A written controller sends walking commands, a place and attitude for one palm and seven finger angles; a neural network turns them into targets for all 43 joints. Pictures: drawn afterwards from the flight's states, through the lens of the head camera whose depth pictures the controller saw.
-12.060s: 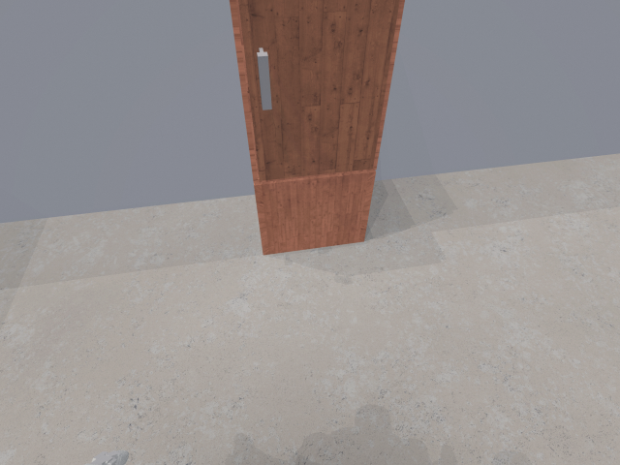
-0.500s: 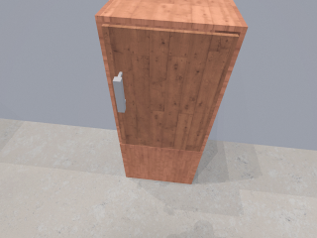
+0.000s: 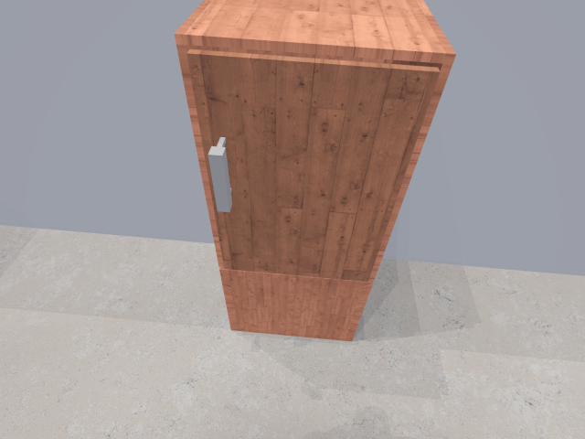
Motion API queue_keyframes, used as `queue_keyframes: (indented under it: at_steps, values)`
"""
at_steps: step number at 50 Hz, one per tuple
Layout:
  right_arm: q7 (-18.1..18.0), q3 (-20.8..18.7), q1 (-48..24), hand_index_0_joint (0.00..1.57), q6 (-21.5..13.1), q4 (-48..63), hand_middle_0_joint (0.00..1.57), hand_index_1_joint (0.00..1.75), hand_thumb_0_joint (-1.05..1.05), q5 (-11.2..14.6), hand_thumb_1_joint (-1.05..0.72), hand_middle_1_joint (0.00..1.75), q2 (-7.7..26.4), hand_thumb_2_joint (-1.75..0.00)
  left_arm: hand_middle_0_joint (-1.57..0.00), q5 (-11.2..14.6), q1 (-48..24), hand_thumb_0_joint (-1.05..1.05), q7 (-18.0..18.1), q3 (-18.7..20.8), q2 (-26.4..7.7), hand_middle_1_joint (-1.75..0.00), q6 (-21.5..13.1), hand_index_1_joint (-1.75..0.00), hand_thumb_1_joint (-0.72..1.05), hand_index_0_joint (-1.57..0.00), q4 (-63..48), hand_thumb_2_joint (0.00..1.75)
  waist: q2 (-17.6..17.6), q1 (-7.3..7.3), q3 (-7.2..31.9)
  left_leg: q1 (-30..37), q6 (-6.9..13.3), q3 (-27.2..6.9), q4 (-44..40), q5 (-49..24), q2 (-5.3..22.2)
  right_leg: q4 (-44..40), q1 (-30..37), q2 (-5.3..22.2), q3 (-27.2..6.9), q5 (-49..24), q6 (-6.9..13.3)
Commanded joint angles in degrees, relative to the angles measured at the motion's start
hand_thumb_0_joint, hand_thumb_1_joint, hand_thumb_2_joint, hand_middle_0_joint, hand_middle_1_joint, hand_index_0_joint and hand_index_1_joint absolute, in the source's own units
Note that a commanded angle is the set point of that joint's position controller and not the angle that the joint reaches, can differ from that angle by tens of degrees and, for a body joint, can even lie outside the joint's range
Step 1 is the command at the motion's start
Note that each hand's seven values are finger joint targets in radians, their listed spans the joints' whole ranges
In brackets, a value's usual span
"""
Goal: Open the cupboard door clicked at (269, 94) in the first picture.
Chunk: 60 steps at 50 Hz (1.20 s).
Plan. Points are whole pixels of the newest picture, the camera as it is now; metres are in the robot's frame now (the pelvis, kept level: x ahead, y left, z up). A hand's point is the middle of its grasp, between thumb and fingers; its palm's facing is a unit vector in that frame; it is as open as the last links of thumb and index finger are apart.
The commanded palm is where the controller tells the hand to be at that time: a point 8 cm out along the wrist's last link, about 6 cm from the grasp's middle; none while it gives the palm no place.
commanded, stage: look again from close up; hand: left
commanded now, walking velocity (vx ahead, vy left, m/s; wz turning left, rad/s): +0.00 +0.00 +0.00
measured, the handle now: (223, 174) +0.59 +0.18 +0.02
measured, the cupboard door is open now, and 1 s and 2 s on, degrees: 0 0 0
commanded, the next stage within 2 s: come to a stop and stand still in 0.38 s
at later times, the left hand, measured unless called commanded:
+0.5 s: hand out of the picture -0.01 +0.15 -0.18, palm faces +0.02 -0.99 -0.17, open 7.4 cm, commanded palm none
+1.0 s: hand out of the picture +0.03 +0.19 -0.16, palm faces +0.04 -0.96 -0.28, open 7.4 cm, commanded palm none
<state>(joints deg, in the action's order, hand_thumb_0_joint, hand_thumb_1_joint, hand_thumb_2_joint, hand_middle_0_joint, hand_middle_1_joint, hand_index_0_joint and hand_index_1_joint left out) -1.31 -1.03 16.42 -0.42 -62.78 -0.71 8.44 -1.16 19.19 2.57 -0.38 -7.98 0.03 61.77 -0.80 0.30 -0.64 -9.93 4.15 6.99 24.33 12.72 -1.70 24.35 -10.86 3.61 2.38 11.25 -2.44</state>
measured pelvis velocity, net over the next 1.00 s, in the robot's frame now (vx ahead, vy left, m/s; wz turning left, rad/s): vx -0.01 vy -0.02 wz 0.01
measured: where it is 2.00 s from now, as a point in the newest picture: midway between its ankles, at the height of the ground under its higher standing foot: outside the picture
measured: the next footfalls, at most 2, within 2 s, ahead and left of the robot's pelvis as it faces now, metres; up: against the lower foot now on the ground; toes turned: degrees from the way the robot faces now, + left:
none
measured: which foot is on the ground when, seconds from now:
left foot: down 0.00-1.00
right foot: down 0.00-1.00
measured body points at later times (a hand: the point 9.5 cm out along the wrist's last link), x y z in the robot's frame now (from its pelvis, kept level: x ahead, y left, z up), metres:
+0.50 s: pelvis +0.00 +0.00 +0.00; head +0.00 +0.00 +0.45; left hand -0.01 +0.20 -0.16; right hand -0.01 -0.22 -0.16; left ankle +0.01 +0.07 -0.74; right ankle +0.02 -0.15 -0.74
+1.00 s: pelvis -0.01 -0.02 +0.00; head -0.04 -0.03 +0.44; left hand +0.03 +0.24 -0.14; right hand +0.07 -0.28 -0.14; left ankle +0.01 +0.07 -0.74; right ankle +0.02 -0.15 -0.74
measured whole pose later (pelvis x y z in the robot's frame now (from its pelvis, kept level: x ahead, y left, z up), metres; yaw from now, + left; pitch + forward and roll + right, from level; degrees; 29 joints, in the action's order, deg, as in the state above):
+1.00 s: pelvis -0.01 -0.02 +0.00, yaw +1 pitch -3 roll +0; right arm -0.6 -1.8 13.7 -0.6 -55.9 -1.3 14.2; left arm -1.1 17.0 1.7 0.2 -13.4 -0.3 56.2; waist 0.7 0.2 1.2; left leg -11.4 2.4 5.9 28.1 13.8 -0.2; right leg 28.7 -12.4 2.4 3.4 13.3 -0.4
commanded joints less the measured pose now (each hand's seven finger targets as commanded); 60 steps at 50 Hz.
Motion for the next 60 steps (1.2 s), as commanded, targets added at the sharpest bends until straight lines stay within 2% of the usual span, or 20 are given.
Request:
queue_keyframes:
  at_steps: [1, 5, 10, 21, 29, 31, 32, 33, 34, 35, 36, 37, 38, 40, 41, 42, 46, 55, 58, 60]
  values:
    - [-0.2, -1.0, 2.5, 0.2, -0.8, 1.6, 0.2, 0.3, 0.0, 0.2, -0.9, 0.3, 6.1, -0.9, -0.2, -0.2, 3.9, 0.0, 0.3, 0.9, -4.6, -0.3, -0.8, -0.3, 0.9, -0.2, -1.1, 0.9, 0.7, -0.29, -5.2, -4.8, -2.0, -10.1, -9.4, 3.8, 8.7, -3.2, -1.1, 2.8, -3.6, -2.1, 2.6]
    - [-0.1, -1.1, 2.7, 0.2, -0.8, 1.2, 0.2, 0.3, 0.0, 0.2, -0.9, 0.3, 6.0, -0.9, -0.2, -0.2, 3.9, 0.0, 0.3, 1.0, -4.6, -0.3, -0.8, -0.3, 0.9, -0.2, -1.0, 0.9, 0.4, -0.32, -5.0, -4.8, -2.0, -10.1, -9.8, 4.7, 8.7, -3.4, -0.9, 2.8, -3.7, -2.0, 2.7]
    - [-0.2, -1.1, 3.2, 0.2, -1.0, 0.6, 0.2, 0.3, 0.0, 0.3, -0.9, 0.3, 5.6, -0.9, -0.2, -0.1, 3.7, 0.0, 0.3, 1.0, -4.6, -0.3, -1.0, -0.3, 0.9, -0.2, -0.9, 0.9, 0.1, -0.38, -3.7, -3.0, -2.1, -9.4, -8.7, 0.8, 8.6, -3.5, -0.6, 3.0, -4.1, -3.5, 2.7]
    - [-0.2, -1.0, 3.7, 0.2, -0.9, -0.3, 0.2, 0.3, 0.0, 0.3, -0.9, 0.3, 5.0, -0.9, -0.2, 0.0, 3.9, 0.0, 0.4, 1.0, -4.3, -0.3, -1.2, -0.3, 0.9, -0.2, -0.2, 0.9, -0.1, -0.48, -4.3, -2.7, -2.2, -9.0, -8.8, 1.8, 8.5, -4.5, -1.0, 3.0, -4.7, -2.5, 3.0]
    - [-0.2, -0.9, 3.9, 0.2, -0.7, -0.2, 0.2, 0.3, 0.0, 0.4, -0.9, 0.3, 4.4, -0.9, -0.2, -0.1, 3.9, 0.0, 0.5, 1.1, -4.4, -0.3, -1.2, -0.3, 0.9, -0.2, -0.4, 0.9, 0.4, -0.52, -4.6, -2.6, -2.4, -8.1, -7.3, -1.2, 8.1, -4.4, -1.7, 3.5, -5.4, -3.1, 3.4]
    - [-0.2, -0.9, 4.0, 0.2, -0.7, -0.2, 0.2, 0.3, 0.0, 0.3, -0.9, 0.3, 4.3, -0.9, -0.2, -0.1, 3.9, 0.0, 0.5, 1.1, -4.2, -0.3, -1.1, -0.3, 0.9, -0.2, -0.3, 0.9, 0.7, -0.55, -4.7, -2.7, -2.4, -8.5, -7.8, 0.8, 8.2, -4.5, -2.2, 3.3, -5.3, -1.5, 3.3]
    - [0.7, -1.0, 0.2, 0.2, -1.6, 7.1, 0.2, 0.3, 0.0, -0.3, -0.9, 0.3, 13.7, -0.9, -0.2, -0.9, -1.0, 0.0, -0.2, 1.0, -16.2, -0.3, -2.2, -0.3, 0.9, -0.2, -5.3, 0.9, 1.3, -1.62, -9.9, -6.2, -4.1, -9.5, -7.6, -5.8, 5.2, -0.4, -2.2, 1.2, -1.4, -1.1, 4.1]
    - [0.0, -2.5, 0.2, 0.2, -3.1, 8.8, 0.2, 0.3, 0.0, -0.7, -0.9, 0.3, 13.2, -0.9, -0.2, -0.7, -0.2, 0.0, 0.0, 2.7, -12.0, -0.3, -1.8, -0.3, 0.9, -0.2, -6.2, 0.9, 2.9, -0.82, 0.4, -4.3, -3.5, -12.0, -4.9, -5.5, 8.6, 3.5, -0.6, 2.1, -2.1, 1.6, 4.4]
    - [-0.5, -2.6, -0.3, 0.2, -3.1, 8.2, 0.2, 0.3, 0.0, -0.7, -0.9, 0.3, 11.6, -0.9, -0.2, -0.7, 0.1, 0.0, 0.1, 2.3, -9.8, -0.3, -1.6, -0.3, 0.9, -0.2, -5.5, 0.9, 4.5, -0.95, 3.9, -2.7, -2.9, -12.3, -5.3, -3.8, 9.3, 4.0, -0.7, 1.6, -1.9, 0.7, 4.6]
    - [-0.6, -2.2, 0.1, 0.2, -2.7, 8.4, 0.2, 0.3, 0.0, -0.5, -0.9, 0.3, 10.6, -0.9, -0.2, -0.4, 1.0, 0.0, -0.1, 1.5, -8.7, -0.3, -1.4, -0.3, 0.9, -0.2, -5.6, 0.9, 5.3, -0.75, 5.1, -2.4, -2.1, -12.7, -5.4, -0.6, 9.2, 3.6, -0.2, 1.6, -1.7, 0.5, 4.3]
    - [-0.6, -2.4, 0.3, 0.2, -2.2, 9.1, 0.2, 0.3, 0.0, -0.4, -0.9, 0.3, 10.1, -0.9, -0.2, -0.3, 1.7, 0.0, -0.2, 1.6, -8.2, -0.3, -1.2, -0.3, 0.9, -0.2, -6.0, 0.9, 5.3, -0.63, 4.5, -3.6, -1.5, -12.9, -5.6, 3.0, 9.3, 3.2, -0.7, 1.5, -1.4, 1.0, 4.3]
    - [-0.5, -2.1, 0.3, 0.2, -1.8, 9.5, 0.2, 0.3, 0.0, -0.7, -0.9, 0.3, 9.4, -0.9, -0.2, -0.4, 1.9, 0.0, -0.3, 1.5, -7.7, -0.3, -1.0, -0.3, 0.9, -0.2, -6.2, 0.9, 3.0, -0.62, 2.9, -5.8, -0.9, -12.6, -5.2, 4.3, 9.3, 3.2, -0.5, 1.3, -1.3, 1.0, 4.3]
    - [-0.4, -2.3, 0.2, 0.2, -1.5, 9.7, 0.2, 0.3, 0.0, -0.6, -0.9, 0.3, 9.9, -0.9, -0.2, -0.4, 1.8, 0.0, -0.4, 1.6, -7.9, -0.3, -0.7, -0.3, 0.9, -0.2, -6.4, 0.9, 2.1, -0.58, 0.1, -7.9, -0.8, -12.3, -5.5, 7.0, 9.1, 2.9, -1.3, 1.6, -1.3, 1.8, 4.1]
    - [-0.3, -2.6, 0.0, 0.2, -1.3, 10.1, 0.2, 0.3, 0.0, -0.5, -0.9, 0.3, 11.2, -0.9, -0.2, -0.5, 1.1, 0.0, -0.4, 2.0, -9.3, -0.3, -0.9, -0.3, 0.9, -0.2, -7.2, 0.9, 0.7, -0.49, -3.1, -9.2, -0.8, -11.8, -5.3, 5.9, 8.8, 2.0, -2.6, 1.9, -2.4, 0.5, 4.4]
    - [-0.2, -2.7, 0.0, 0.2, -1.4, 10.3, 0.2, 0.3, 0.0, -0.4, -0.9, 0.3, 11.7, -0.9, -0.2, -0.5, 0.7, 0.0, -0.4, 2.1, -10.1, -0.3, -1.1, -0.3, 0.9, -0.2, -7.7, 0.9, 0.4, -0.59, -3.0, -8.3, -0.8, -11.3, -4.4, 3.4, 8.4, 1.5, -2.7, 2.2, -3.3, -0.9, 4.6]
    - [0.0, -2.3, 0.2, 0.2, -1.4, 10.1, 0.2, 0.3, 0.0, -0.4, -0.9, 0.3, 10.8, -0.9, -0.2, -0.4, 0.7, 0.0, -0.4, 2.0, -10.0, -0.3, -1.3, -0.3, 0.9, -0.2, -8.0, 0.9, -0.3, -0.59, -2.2, -7.5, -0.9, -10.6, -3.3, 1.6, 8.0, 0.7, -2.2, 2.3, -4.0, -1.2, 4.7]
    - [0.3, -2.4, -1.3, 0.2, -1.3, 10.1, 0.2, 0.3, 0.0, -0.3, -0.9, 0.3, 13.0, -0.9, -0.2, 0.0, -1.8, 0.0, -0.5, 2.3, -13.0, -0.3, -1.7, -0.3, 0.9, -0.2, -8.9, 0.9, -1.6, -1.12, -4.2, -5.7, -1.3, -9.5, -3.2, 1.1, 7.4, -2.0, -4.6, 3.1, -6.0, 0.7, 4.8]
    - [1.0, -1.9, -4.3, 0.2, -1.2, 9.1, 0.2, 0.3, 0.0, -0.3, -0.9, 0.3, 15.2, -0.9, -0.2, 0.1, -5.0, 0.0, -0.9, 2.4, -16.1, -0.3, -2.1, -0.3, 0.9, -0.2, -9.2, 0.9, -1.0, -0.92, -2.7, -3.9, -1.9, -9.1, -4.9, 3.2, 7.3, -6.6, -3.6, 3.9, -7.5, 5.7, 4.6]
    - [1.1, -1.8, -4.7, 0.2, -1.4, 8.3, 0.2, 0.3, 0.0, -0.2, -0.9, 0.3, 15.6, -0.9, -0.2, 0.1, -5.6, 0.0, -1.0, 2.4, -16.5, -0.3, -2.2, -0.3, 0.9, -0.2, -8.8, 0.9, 0.0, -0.86, -0.7, -2.7, -2.0, -9.2, -5.3, 1.8, 7.7, -6.8, -2.0, 4.0, -7.1, 4.0, 4.5]
    - [1.1, -1.6, -5.0, 0.2, -1.3, 7.7, 0.2, 0.3, 0.0, -0.2, -0.9, 0.3, 15.7, -0.9, -0.2, 0.1, -6.0, 0.0, -1.0, 2.2, -16.6, -0.3, -2.2, -0.3, 0.9, -0.2, -8.3, 0.9, -0.1, -0.85, -1.1, -3.0, -2.2, -9.1, -5.5, 1.8, 7.6, -7.5, -1.8, 4.3, -7.2, 4.3, 4.4]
